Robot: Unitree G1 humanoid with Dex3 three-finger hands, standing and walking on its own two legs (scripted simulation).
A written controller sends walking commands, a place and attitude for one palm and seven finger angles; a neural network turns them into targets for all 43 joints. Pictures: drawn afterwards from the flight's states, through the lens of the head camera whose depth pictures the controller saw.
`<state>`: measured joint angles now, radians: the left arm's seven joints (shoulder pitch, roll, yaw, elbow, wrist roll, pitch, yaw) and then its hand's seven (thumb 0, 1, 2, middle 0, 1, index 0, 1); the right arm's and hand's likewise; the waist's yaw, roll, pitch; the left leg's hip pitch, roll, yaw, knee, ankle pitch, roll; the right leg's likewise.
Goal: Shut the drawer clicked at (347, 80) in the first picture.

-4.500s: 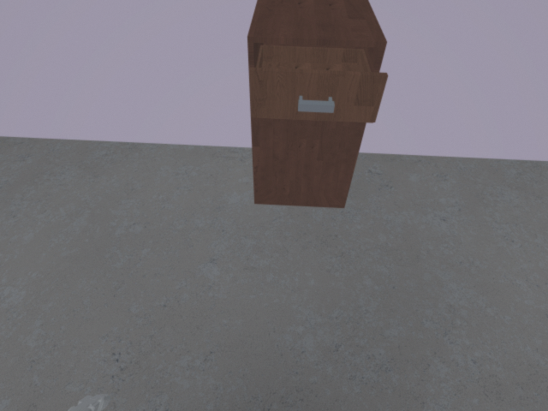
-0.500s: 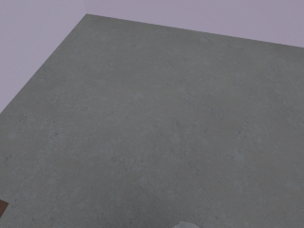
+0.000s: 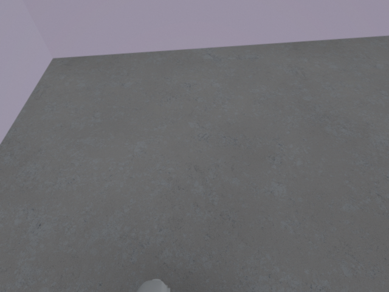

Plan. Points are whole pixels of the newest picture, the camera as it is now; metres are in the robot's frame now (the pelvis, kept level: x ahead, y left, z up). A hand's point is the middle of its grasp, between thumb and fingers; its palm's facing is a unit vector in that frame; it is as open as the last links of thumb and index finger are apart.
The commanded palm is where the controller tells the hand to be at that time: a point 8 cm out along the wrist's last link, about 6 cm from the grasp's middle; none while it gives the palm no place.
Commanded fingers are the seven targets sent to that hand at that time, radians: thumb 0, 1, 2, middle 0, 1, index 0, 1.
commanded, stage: walk to a spot facing it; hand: left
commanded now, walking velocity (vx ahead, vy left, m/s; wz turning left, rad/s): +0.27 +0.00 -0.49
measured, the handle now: out of the picture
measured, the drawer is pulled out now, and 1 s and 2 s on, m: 0.19 0.19 0.19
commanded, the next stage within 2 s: turn to face it in 0.62 s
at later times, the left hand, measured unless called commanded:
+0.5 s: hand (108, 255) +0.23 +0.26 -0.18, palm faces -0.22 -0.96 -0.20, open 7.4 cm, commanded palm none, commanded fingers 0.00 0.90 0.90 -0.20 -0.30 -0.20 -0.30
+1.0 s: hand (183, 206) +0.37 +0.07 -0.16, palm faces -0.46 -0.87 -0.18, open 7.4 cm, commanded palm none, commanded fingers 0.00 0.90 0.90 -0.20 -0.30 -0.20 -0.30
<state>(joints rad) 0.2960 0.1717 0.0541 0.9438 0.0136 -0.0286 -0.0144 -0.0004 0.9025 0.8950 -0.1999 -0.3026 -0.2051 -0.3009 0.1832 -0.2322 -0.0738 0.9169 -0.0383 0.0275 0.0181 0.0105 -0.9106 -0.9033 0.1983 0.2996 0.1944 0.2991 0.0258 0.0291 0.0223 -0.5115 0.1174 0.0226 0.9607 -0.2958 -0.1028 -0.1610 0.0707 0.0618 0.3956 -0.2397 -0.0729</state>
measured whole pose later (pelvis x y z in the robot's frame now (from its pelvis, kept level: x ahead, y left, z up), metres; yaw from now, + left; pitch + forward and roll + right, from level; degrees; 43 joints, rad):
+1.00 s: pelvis +0.18 +0.00 -0.01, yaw -25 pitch -1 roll +0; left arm 0.10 0.12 0.01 0.94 0.02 -0.01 0.02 0.00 0.90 0.90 -0.20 -0.30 -0.20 -0.30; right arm 0.30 -0.16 -0.04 1.01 -0.02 0.05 -0.01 0.01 -0.91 -0.90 0.20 0.30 0.19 0.30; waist -0.08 0.03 0.03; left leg -0.45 0.12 0.04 1.01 -0.40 -0.07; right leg -0.23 -0.01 -0.17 0.52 -0.28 -0.06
